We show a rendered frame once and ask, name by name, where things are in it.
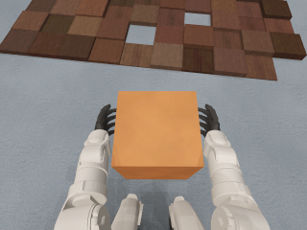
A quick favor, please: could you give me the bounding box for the robot right forearm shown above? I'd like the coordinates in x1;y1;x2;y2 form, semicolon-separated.
202;129;264;216

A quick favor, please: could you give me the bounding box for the robot right hand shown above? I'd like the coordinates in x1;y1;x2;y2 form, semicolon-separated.
198;104;221;137

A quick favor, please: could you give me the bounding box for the left robot thigh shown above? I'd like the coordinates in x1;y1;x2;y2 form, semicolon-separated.
110;197;144;230

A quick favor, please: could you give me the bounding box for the robot left upper arm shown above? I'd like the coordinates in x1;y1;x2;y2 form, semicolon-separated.
55;203;111;230

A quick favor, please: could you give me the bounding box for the robot left forearm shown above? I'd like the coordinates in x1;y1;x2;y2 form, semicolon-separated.
54;129;111;230

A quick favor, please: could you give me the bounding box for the robot left shin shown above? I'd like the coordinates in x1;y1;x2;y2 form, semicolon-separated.
121;194;138;204

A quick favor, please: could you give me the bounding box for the carton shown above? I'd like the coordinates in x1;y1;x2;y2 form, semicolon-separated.
111;91;204;180

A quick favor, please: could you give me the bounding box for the robot right upper arm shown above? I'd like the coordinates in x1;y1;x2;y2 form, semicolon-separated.
210;204;271;230

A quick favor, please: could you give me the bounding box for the robot left hand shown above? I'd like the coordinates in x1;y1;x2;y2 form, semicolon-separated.
94;104;117;136

